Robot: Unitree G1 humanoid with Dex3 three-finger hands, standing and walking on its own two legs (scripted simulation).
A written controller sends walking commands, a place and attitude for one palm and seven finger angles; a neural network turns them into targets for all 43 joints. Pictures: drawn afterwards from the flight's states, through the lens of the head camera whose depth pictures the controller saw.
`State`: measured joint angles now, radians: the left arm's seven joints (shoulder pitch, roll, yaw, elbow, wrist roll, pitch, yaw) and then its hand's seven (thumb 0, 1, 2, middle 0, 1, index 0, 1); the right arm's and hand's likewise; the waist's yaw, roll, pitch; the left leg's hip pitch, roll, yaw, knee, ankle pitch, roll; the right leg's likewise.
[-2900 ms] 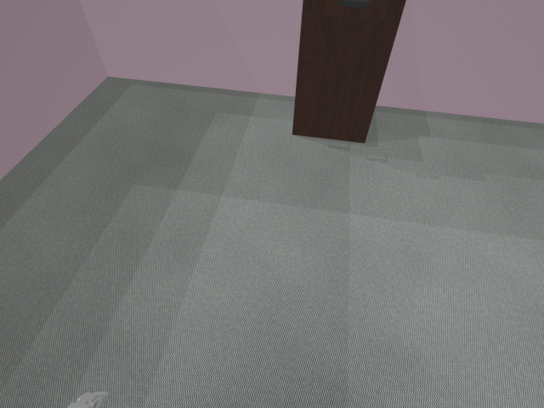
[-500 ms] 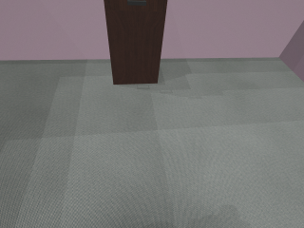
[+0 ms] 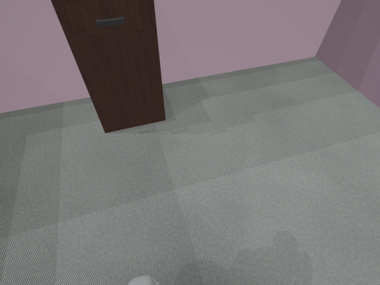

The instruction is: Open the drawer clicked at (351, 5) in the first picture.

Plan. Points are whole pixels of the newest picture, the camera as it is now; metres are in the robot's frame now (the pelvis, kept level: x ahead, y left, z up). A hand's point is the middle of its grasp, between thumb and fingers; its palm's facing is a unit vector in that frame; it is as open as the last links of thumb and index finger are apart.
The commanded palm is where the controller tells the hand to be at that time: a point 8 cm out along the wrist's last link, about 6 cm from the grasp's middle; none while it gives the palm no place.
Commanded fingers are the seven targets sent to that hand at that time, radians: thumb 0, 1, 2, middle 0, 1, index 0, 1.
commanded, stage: walk to a spot facing it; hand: left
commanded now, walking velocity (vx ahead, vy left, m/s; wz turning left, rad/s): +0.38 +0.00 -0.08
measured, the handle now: (110, 20) +1.21 +0.41 +0.00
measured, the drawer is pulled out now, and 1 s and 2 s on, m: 0.00 0.00 0.00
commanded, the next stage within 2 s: turn to face it in 0.74 s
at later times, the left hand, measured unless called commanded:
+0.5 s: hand (111, 223) +0.30 +0.23 -0.17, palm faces -0.05 -0.99 -0.15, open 7.3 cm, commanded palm none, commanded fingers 0.00 0.90 0.90 -0.20 -0.30 -0.20 -0.30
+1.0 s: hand (149, 154) +0.54 +0.16 -0.16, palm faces -0.14 -0.97 -0.22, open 7.2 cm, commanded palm none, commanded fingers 0.00 0.90 0.90 -0.20 -0.30 -0.20 -0.30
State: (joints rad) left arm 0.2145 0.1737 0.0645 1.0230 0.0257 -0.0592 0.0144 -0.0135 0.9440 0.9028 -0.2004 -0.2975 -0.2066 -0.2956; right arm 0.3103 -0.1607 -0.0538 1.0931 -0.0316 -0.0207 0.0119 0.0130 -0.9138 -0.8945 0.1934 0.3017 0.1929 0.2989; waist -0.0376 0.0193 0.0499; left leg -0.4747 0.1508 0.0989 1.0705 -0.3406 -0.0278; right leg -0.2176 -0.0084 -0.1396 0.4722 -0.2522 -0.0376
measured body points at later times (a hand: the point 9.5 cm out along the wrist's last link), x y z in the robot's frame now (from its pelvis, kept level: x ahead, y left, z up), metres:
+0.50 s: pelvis +0.23 +0.06 +0.01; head +0.25 +0.08 +0.46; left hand +0.30 +0.28 -0.16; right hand +0.18 -0.15 -0.14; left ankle +0.18 +0.14 -0.74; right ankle +0.28 -0.10 -0.66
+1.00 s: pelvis +0.45 -0.02 +0.00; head +0.47 -0.03 +0.45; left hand +0.55 +0.21 -0.15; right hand +0.47 -0.26 -0.15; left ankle +0.54 +0.12 -0.68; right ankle +0.44 -0.09 -0.74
